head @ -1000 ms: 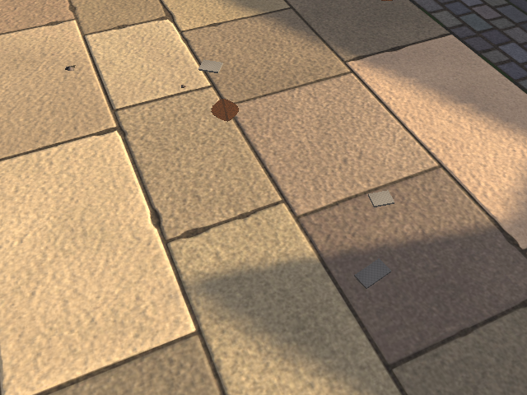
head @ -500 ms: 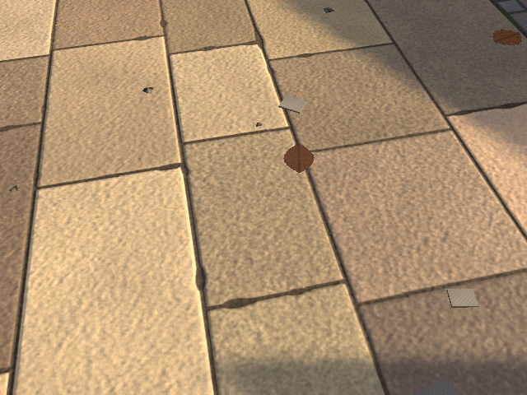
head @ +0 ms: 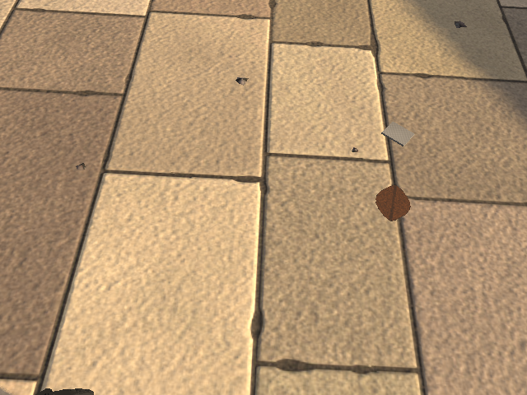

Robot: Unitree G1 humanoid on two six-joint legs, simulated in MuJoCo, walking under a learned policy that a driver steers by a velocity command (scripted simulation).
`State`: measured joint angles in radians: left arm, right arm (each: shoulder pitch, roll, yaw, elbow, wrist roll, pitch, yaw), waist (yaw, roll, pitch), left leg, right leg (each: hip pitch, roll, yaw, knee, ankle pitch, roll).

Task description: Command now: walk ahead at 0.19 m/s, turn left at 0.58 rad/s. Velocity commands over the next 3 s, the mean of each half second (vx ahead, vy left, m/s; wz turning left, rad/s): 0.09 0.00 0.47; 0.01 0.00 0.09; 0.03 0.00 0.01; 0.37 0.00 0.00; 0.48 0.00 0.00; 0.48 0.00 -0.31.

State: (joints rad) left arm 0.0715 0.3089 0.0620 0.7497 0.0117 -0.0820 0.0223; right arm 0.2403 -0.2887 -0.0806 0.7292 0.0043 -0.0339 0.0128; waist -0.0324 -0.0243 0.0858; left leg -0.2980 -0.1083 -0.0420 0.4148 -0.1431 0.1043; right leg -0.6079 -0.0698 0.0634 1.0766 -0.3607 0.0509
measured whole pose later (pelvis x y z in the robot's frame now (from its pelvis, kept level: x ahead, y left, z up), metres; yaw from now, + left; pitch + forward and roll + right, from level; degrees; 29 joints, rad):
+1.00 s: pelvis +0.15 +0.01 +0.00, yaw +15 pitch -1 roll -1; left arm 0.19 0.27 0.04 0.92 0.01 -0.01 0.02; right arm 0.23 -0.22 -0.02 0.80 -0.01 0.00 -0.01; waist 0.02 0.00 0.02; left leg -0.16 -0.04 -0.05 0.51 -0.32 0.03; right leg -0.24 -0.04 0.04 0.47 -0.21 0.06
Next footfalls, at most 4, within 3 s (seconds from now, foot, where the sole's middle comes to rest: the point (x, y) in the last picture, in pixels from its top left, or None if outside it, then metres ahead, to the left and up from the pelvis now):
0.26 right None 0.25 -0.12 -0.78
0.62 left None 0.13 0.11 -0.78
1.66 right None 0.29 -0.11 -0.78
2.16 left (180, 321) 0.60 0.20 -0.78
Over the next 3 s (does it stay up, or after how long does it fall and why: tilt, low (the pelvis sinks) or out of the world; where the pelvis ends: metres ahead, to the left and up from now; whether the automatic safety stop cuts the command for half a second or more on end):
stays up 0.92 0.10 0.01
